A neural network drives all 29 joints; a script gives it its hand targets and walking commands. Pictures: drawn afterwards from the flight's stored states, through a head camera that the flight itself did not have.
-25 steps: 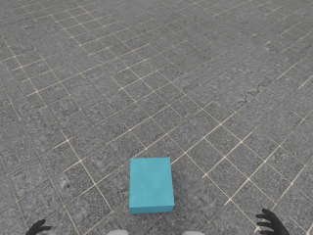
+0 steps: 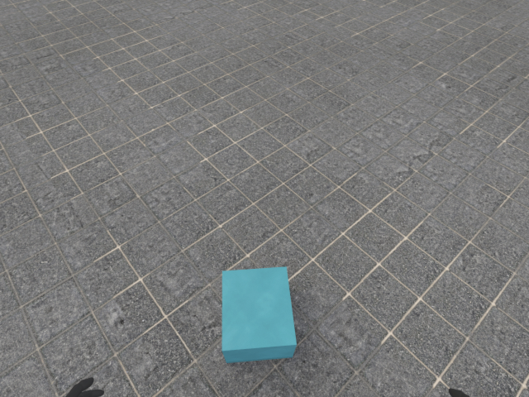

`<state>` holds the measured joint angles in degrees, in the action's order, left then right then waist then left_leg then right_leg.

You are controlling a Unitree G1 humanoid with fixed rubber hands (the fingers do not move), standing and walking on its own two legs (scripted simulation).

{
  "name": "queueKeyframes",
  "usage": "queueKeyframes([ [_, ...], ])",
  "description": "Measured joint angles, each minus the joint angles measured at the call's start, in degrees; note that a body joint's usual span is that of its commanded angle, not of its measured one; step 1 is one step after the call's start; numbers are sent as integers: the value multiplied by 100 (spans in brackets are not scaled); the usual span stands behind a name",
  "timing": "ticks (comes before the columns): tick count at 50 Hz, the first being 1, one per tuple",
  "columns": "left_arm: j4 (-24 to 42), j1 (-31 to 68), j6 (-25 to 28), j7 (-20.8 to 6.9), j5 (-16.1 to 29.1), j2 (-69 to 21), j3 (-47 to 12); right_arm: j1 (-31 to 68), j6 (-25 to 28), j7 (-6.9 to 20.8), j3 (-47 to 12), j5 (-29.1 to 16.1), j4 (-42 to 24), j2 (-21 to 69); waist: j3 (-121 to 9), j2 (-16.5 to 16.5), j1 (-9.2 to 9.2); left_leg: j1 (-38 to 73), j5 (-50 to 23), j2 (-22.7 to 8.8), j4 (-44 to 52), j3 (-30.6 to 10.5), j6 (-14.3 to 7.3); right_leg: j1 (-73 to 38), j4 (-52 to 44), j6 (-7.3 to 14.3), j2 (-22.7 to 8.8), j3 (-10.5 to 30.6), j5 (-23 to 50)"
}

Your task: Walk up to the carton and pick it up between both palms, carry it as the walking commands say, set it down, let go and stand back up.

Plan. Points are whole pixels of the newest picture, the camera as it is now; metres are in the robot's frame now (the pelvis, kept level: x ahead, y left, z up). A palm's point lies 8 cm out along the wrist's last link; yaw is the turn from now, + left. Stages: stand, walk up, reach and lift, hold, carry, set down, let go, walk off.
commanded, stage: walk up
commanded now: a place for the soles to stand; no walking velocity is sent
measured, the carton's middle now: (257, 314) +0.45 +0.03 -0.69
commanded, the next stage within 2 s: reach and lift in 0.94 s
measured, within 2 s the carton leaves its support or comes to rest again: neither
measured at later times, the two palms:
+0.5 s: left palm out of the picture +0.09 +0.32 -0.11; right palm out of the picture +0.09 -0.31 -0.11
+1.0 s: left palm out of the picture +0.11 +0.31 -0.11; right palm out of the picture +0.08 -0.32 -0.11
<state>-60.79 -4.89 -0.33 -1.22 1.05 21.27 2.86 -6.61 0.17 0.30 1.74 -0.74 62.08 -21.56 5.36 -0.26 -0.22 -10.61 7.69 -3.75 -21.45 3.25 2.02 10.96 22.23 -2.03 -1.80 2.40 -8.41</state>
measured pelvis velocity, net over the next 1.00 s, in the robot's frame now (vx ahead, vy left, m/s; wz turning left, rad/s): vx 0.00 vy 0.00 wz -0.05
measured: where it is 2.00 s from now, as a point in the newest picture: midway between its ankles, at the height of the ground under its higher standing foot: outside the picture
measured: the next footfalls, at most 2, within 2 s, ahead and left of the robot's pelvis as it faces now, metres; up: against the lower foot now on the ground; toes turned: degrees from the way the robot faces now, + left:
none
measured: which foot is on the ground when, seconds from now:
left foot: down 0.00-1.00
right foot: down 0.00-1.00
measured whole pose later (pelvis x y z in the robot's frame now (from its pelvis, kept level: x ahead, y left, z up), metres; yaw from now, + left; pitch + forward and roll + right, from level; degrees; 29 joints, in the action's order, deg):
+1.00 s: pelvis +0.00 +0.00 -0.01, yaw -3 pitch -2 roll +1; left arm -55.1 -6.2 -2.6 -1.8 -0.4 21.9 4.7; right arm -7.1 -2.2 0.8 2.8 -0.7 54.6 -22.8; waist 5.2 0.1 -0.2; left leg -13.7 11.2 -4.2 -26.8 5.2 1.8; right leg 15.3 27.5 -2.4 -1.0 5.2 -11.1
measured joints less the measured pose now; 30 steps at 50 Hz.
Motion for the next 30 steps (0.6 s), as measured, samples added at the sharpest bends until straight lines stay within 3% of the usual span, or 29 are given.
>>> queueKeyframes([
  [8, -25, -46, -6, 15, -20, 26, 69, -137, 15, -5, 56, 5, 25, 55, -30, -98, -40, -48, 15, -2, -50, 62, -21, 59, 17, -5, 2, 65, 24],
  [30, 96, -96, 1, 33, -27, 55, 41, 128, 12, -8, 94, -6, -251, -47, -58, 27, 76, -89, 240, -47, -273, 153, -20, 121, 182, -40, 39, 160, -127],
])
